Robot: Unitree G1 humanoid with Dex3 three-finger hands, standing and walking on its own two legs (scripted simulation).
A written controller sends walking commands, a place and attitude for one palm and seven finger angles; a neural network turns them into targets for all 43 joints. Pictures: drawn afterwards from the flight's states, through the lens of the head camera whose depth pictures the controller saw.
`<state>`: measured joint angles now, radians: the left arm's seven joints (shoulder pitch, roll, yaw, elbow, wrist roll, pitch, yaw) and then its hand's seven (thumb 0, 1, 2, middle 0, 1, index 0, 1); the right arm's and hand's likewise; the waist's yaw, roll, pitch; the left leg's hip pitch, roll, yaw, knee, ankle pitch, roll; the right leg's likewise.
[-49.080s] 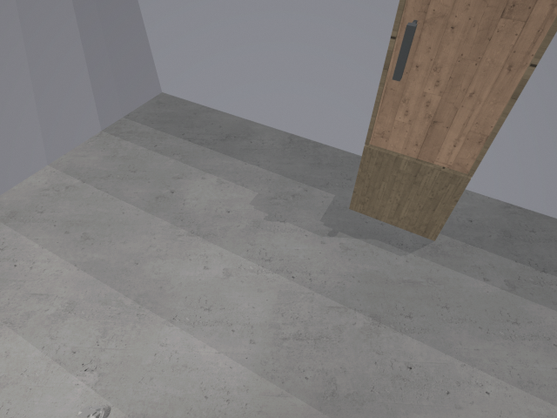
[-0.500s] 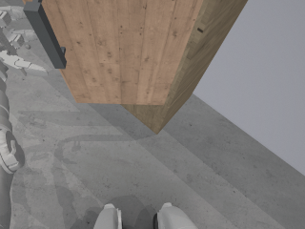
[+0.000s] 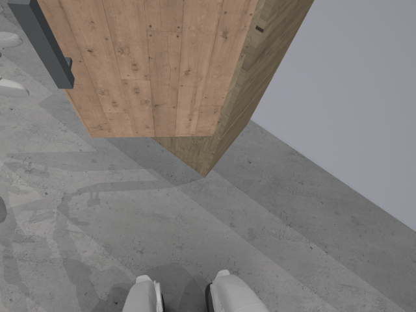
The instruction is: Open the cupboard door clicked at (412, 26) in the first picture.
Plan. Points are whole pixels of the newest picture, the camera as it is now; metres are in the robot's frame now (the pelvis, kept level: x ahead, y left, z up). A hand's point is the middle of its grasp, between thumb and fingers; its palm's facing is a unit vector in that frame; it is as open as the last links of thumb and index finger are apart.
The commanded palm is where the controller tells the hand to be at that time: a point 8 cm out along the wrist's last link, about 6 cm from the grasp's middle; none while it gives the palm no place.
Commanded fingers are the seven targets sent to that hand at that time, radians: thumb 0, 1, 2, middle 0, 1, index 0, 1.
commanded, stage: move the hooked fingers beside the handle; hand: left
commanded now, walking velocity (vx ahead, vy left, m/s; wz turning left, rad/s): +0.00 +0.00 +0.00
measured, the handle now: (49, 38) +0.57 +0.20 +0.11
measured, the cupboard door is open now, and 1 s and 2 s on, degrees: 41 41 41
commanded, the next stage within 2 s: slide the fingers in behind the handle in 1.04 s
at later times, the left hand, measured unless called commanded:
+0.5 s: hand out of the picture +0.54 +0.28 +0.10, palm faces -0.04 -1.00 +0.00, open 14.0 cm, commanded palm +0.54 +0.31 +0.10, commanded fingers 0.00 -0.50 0.30 -0.30 -1.20 -0.30 -1.20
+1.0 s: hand out of the picture +0.55 +0.27 +0.11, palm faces -0.04 -1.00 +0.00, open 14.0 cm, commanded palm +0.53 +0.30 +0.10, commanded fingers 0.00 -0.50 0.30 -0.30 -1.20 -0.30 -1.20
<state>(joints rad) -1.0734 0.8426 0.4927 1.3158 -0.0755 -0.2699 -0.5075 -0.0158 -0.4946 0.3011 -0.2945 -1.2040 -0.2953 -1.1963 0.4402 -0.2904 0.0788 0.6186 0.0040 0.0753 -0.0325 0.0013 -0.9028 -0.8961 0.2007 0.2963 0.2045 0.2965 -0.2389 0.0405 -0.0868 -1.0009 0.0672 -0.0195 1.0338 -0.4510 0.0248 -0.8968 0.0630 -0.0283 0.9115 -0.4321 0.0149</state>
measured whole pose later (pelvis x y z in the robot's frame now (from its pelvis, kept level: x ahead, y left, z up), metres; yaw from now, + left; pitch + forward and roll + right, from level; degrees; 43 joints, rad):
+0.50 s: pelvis -0.01 +0.01 -0.01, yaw +0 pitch +26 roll -7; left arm -1.19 0.92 0.47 1.35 -0.05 -0.24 -0.52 -0.02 -0.50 0.30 -0.30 -1.20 -0.30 -1.20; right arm 0.42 -0.30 0.10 0.61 0.00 0.05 -0.05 0.00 -0.90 -0.90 0.20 0.30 0.20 0.30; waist -0.27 0.04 -0.07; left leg -1.10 0.06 -0.04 1.09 -0.46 0.03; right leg -0.98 0.06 -0.05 0.95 -0.44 0.02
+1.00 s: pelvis +0.01 +0.00 +0.00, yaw +0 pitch +26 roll -6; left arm -1.07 0.85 0.50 1.26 -0.07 -0.23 -0.52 -0.02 -0.49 0.30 -0.29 -1.20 -0.30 -1.20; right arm 0.44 -0.28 0.08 0.61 0.00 0.09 -0.02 0.00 -0.90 -0.90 0.20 0.30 0.20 0.30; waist -0.24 0.04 -0.10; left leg -1.03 0.07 -0.03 1.04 -0.47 0.03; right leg -0.91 0.07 -0.04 0.90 -0.44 0.02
